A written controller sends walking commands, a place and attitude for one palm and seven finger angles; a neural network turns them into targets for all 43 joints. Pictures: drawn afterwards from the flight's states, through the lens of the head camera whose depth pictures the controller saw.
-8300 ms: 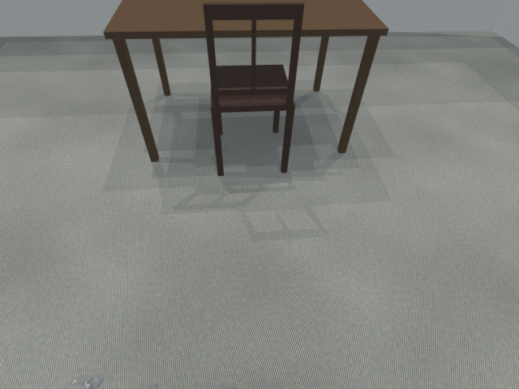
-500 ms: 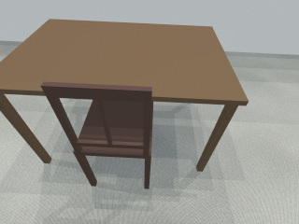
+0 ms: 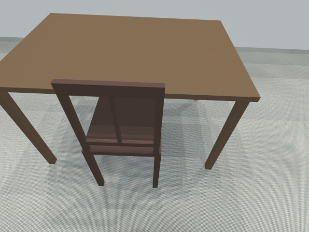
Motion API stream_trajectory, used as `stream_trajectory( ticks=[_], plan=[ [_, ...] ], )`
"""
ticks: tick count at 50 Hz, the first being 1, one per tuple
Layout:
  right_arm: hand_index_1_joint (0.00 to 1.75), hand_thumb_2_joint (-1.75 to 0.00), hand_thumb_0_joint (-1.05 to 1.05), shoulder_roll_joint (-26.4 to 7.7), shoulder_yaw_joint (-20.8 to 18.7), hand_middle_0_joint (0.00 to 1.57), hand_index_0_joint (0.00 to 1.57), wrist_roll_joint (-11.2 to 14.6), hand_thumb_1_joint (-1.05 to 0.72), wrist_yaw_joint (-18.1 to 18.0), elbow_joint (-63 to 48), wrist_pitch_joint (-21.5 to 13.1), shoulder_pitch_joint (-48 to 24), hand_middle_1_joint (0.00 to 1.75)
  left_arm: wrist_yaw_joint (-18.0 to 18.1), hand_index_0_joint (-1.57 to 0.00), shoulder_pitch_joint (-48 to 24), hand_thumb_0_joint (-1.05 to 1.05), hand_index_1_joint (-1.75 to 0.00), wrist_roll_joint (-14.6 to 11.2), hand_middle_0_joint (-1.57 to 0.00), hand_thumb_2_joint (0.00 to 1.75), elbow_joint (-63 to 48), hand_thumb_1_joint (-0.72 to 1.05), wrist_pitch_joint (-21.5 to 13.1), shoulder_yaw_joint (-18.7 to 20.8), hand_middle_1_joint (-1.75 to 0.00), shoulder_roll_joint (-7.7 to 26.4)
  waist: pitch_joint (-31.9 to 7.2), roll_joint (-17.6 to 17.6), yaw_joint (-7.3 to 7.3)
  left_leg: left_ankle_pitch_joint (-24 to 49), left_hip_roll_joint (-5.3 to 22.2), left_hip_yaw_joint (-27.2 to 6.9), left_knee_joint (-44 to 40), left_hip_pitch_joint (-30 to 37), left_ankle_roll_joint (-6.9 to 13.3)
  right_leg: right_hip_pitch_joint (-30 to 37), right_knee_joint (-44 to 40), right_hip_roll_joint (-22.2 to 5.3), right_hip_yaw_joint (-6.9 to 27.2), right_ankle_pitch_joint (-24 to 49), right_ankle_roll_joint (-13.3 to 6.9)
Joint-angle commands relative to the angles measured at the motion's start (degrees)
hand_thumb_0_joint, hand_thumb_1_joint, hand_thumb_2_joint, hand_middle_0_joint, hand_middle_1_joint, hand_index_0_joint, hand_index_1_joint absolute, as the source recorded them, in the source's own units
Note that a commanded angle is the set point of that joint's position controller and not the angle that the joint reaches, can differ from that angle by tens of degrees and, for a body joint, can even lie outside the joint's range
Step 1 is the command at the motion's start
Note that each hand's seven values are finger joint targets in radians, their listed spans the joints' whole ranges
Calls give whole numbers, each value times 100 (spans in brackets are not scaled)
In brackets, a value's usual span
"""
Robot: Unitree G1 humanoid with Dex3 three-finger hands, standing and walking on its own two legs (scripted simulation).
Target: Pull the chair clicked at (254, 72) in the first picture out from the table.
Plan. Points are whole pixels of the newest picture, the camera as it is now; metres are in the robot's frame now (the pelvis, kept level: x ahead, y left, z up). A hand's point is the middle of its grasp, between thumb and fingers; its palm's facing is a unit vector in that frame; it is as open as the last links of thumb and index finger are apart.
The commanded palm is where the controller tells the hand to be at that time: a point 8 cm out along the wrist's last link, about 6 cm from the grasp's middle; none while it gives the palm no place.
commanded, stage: look again from close up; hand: left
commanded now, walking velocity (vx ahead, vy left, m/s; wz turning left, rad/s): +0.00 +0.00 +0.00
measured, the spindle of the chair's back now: (116, 121) +0.52 +0.19 -0.10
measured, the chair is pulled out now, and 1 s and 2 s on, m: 0.00 0.00 0.00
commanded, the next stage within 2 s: shuffle to correct the standing spot in 0.18 s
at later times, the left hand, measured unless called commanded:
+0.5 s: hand out of the picture +0.00 +0.15 -0.18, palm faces +0.03 -0.99 -0.16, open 7.4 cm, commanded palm none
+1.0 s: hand out of the picture +0.12 +0.18 -0.18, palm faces +0.05 -0.98 -0.21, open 7.3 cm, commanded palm none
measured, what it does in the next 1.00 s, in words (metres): walks ahead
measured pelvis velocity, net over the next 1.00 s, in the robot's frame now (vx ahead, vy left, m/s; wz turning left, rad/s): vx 0.11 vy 0.00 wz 0.02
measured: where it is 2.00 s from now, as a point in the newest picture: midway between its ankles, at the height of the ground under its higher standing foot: outside the picture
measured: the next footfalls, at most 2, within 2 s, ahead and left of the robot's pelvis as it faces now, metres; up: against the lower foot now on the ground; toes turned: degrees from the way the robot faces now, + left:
right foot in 1.10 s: +0.20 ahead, -0.11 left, +0.00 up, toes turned +0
left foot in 1.40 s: +0.12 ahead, +0.09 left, +0.00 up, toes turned +1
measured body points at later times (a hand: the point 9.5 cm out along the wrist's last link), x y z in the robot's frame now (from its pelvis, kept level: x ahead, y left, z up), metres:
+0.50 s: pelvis +0.02 -0.01 +0.00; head +0.02 -0.01 +0.45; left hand +0.00 +0.20 -0.16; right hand -0.01 -0.22 -0.17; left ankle -0.01 +0.08 -0.74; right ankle +0.04 -0.15 -0.74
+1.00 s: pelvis +0.11 +0.00 -0.01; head +0.15 +0.00 +0.44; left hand +0.12 +0.23 -0.17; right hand +0.08 -0.21 -0.16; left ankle +0.00 +0.07 -0.74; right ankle +0.11 -0.12 -0.71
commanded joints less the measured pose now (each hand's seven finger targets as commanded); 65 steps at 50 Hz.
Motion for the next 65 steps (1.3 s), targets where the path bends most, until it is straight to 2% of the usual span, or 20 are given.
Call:
stream_trajectory(
  ticks=[1, 14, 19, 22, 28, 33, 36, 38, 40, 41, 42, 43, 46, 53, 54, 55, 56, 57, 58, 65],
  plan=[
    [30, -90, 0, -637, -157, 20, 20, 0, -90, -26, -146, -98, 208, 30, 64, -20, 331, 0, -30, -11, -20, 90, -158, 90, -98, 107, -30, 439, 208, 170, -32, 32, 821, -813, -939, -489, -77, 52, -263, -197, 132, 205, -276],
    [30, -90, 0, -443, -168, 20, 20, -4, -90, -36, 50, -92, 343, 30, 88, -20, 446, 0, -30, -8, -20, 90, 10, 90, -131, 133, -30, 275, 235, 115, -35, 2, 787, -736, -871, -506, -91, -32, -270, -209, 239, 235, -313],
    [30, -90, 0, -530, -202, 20, 20, -72, -90, -17, 61, -7, 390, 30, 19, -20, 466, 0, -30, 49, -20, 90, -36, 90, -89, 174, -30, 270, 601, 198, -36, -1929, 853, -937, -1138, -789, -2, -492, -339, -44, 224, -1624, -343],
    [30, -90, 0, -501, -213, 20, 20, -85, -90, -10, 14, -3, 447, 30, -17, -20, 545, 0, -30, 57, -20, 90, -93, 90, -101, 223, -30, 246, 750, 124, -22, -2003, 825, -893, -984, -917, 41, -612, -359, -28, 373, -1847, -432],
    [30, -90, 0, -395, -168, 20, 20, -62, -90, -38, -4, -156, 658, 30, -61, -20, 626, 0, -30, 16, -20, 90, -132, 90, -184, 287, -30, 268, 545, 115, -47, -1234, 742, -703, -565, -709, 69, -408, -143, -141, 556, -1223, -635],
    [30, -90, 0, -389, -140, 20, 20, -37, -90, -94, 12, -289, 737, 30, -42, -20, 856, 0, -30, 5, -20, 90, -20, 90, -251, 349, -30, 328, 102, -130, 36, 701, 623, -289, 325, -665, 16, 417, 357, -283, 559, 779, -763],
    [30, -90, 0, -255, -136, 20, 20, -31, -90, -96, -97, -278, 485, 30, 4, -20, 1227, 0, -30, -14, -20, 90, 151, 90, -259, 447, -30, 583, 86, -883, 156, -218, 293, 149, 1240, -1432, -181, 1068, -74, -967, 1397, 1418, -1187],
    [30, -90, 0, -182, -139, 20, 20, -20, -90, -88, -177, -259, 265, 30, 27, -20, 1088, 0, -30, 16, -20, 90, 118, 90, -233, 470, -30, 597, 271, -899, 124, -1085, 317, 159, 1174, -1504, -215, 924, -238, -1205, 1618, 1419, -1414],
    [30, -90, 0, -167, -129, 20, 20, -10, -90, -95, 67, -267, 873, 30, 44, -20, 456, 0, -30, 2, -20, 90, -72, 90, -151, 421, -30, 415, 192, -151, -286, 452, 471, -16, -291, 45, -186, -14, 590, -609, 656, 1958, -984],
    [30, -90, 0, -492, -185, 20, 20, -73, -90, -154, 312, -309, 1493, 30, 43, -20, 266, 0, -30, -4, -20, 90, -204, 90, -145, 349, -30, 199, -51, 896, -462, 3306, 1135, -739, -235, 1163, 31, -767, 1749, 22, -68, 1634, -556],
    [30, -90, 0, -692, -187, 20, 20, -83, -90, -233, 508, -275, 1971, 30, 88, -20, -71, 0, -30, -39, -20, 90, -338, 90, -176, 255, -30, 26, 42, 1828, -618, 7228, 1875, -1319, -161, 2036, 204, -1878, 2427, 291, -490, -1276, -312],
    [30, -90, 0, -609, -118, 20, 20, -105, -90, -281, 556, -179, 1886, 30, 141, -20, -325, 0, -30, -42, -20, 90, -354, 90, -106, 287, -30, 173, 163, 1671, -555, 8192, 1970, -1265, -43, 1917, 234, -2058, 2816, 262, -163, -2343, -293],
    [30, -90, 0, -625, -133, 20, 20, -120, -90, -273, 200, -113, 1169, 30, 101, -20, -480, 0, -30, -30, -20, 90, -387, 90, -32, 301, -30, 93, 410, 881, -300, 6784, 1777, -984, -188, 1300, 317, -1708, 2396, 95, -227, -1768, -327],
    [30, -90, 0, -922, -352, 20, 20, -42, -90, -301, -188, -16, 385, 30, 3, -20, 258, 0, -30, -6, -20, 90, -541, 90, 81, 428, -30, 408, -51, 743, 242, 6127, 1536, -577, 508, 710, 73, -141, 684, 346, -396, 129, -548],
    [30, -90, 0, -894, -395, 20, 20, 2, -90, -288, -241, 5, 371, 30, 17, -20, 596, 0, -30, 15, -20, 90, -486, 90, 35, 465, -30, 594, -363, 343, 375, 5263, 1171, -415, 1279, 417, -95, 467, 248, 110, -4, 1900, -707],
    [30, -90, 0, -717, -437, 20, 20, 39, -90, -255, -301, 26, 556, 30, 62, -20, 776, 0, -30, 43, -20, 90, -449, 90, -27, 522, -30, 949, -785, -558, 320, 2660, 454, -55, 2444, -313, -304, 1184, 264, -818, 1031, 4735, -1242],
    [30, -90, 0, -440, -439, 20, 20, 77, -90, -240, -358, 91, 534, 30, 61, -20, 637, 0, -30, -3, -20, 90, -418, 90, -55, 519, -30, 1080, -734, -917, 181, -1881, -42, -87, 3425, -927, -440, 1255, -44, -1776, 1541, 6058, -1927],
    [30, -90, 0, -285, -397, 20, 20, 51, -90, -235, -366, 170, 219, 30, 98, -20, 273, 0, -30, -14, -20, 90, -529, 90, -91, 459, -30, 916, -631, -776, 156, -2195, 204, -665, 3583, -1044, -387, 824, -168, -1710, 1547, 5390, -2034],
    [30, -90, 0, -255, -390, 20, 20, 34, -90, -199, -391, 217, 89, 30, 122, -20, -92, 0, -30, 8, -20, 90, -639, 90, -67, 426, -30, 848, -369, -733, 61, -2069, 324, -707, 3602, -1136, -407, 428, -248, -1578, 1367, 4625, -1970],
    [30, -90, 0, -302, -331, 20, 20, 14, -90, -25, -441, 186, 75, 30, 83, -20, -483, 0, -30, 66, -20, 90, -827, 90, -29, 480, -30, 1093, -662, -675, -27, -980, 250, -213, 1578, -679, -548, 209, -360, -1071, 1064, 2530, -1507]
  ],
)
